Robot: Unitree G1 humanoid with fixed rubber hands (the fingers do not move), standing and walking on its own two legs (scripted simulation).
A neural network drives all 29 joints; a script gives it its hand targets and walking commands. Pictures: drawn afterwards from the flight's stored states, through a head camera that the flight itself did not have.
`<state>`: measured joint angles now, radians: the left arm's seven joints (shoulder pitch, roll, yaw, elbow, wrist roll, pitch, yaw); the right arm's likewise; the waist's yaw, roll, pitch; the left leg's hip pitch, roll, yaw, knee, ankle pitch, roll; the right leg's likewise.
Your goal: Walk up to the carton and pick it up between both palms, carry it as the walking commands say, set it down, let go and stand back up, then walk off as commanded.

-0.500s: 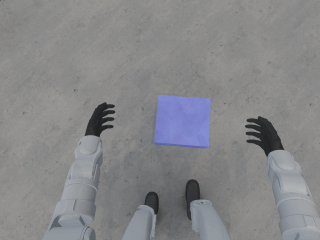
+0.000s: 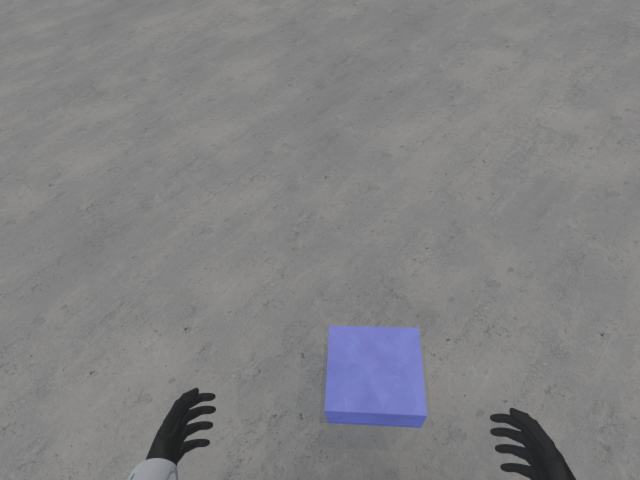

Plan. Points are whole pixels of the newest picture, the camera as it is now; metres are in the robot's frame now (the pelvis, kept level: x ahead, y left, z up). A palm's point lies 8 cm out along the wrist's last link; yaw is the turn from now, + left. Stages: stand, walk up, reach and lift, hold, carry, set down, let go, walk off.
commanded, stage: let go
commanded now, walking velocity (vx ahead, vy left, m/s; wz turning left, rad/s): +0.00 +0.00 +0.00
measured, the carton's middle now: (373, 375) +0.47 -0.06 -0.70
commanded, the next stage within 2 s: stand in 0.38 s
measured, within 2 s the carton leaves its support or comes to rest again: neither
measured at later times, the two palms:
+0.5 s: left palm out of the picture +0.12 +0.22 -0.10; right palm out of the picture +0.14 -0.29 -0.10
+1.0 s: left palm out of the picture +0.09 +0.23 -0.14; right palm out of the picture +0.06 -0.26 -0.15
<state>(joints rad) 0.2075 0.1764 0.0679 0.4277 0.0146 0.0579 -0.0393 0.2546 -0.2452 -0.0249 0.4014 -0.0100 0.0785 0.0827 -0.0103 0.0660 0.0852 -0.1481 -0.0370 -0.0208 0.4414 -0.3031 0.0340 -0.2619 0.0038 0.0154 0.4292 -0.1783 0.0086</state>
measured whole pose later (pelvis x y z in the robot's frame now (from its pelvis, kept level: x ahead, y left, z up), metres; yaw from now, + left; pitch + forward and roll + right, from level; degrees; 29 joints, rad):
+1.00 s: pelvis +0.06 -0.01 -0.01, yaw -2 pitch +4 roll -1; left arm 0.37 0.20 0.00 0.95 0.02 -0.04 0.04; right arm 0.39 -0.21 -0.01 0.94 -0.01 -0.01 -0.04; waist 0.00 0.02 -0.12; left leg -0.13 0.00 0.01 0.50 -0.44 0.01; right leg -0.30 0.04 0.04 0.57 -0.34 -0.01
